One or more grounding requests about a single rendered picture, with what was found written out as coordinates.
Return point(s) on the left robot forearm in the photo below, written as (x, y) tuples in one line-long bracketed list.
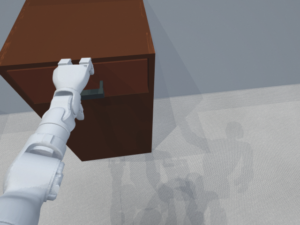
[(54, 130)]

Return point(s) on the left robot hand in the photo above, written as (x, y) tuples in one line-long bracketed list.
[(76, 77)]

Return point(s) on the robot left upper arm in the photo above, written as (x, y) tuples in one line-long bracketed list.
[(34, 180)]

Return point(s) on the handle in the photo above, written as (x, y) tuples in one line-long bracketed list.
[(93, 93)]

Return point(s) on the cabinet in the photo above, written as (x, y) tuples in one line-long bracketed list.
[(47, 31)]

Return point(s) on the drawer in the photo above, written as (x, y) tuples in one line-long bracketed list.
[(119, 77)]

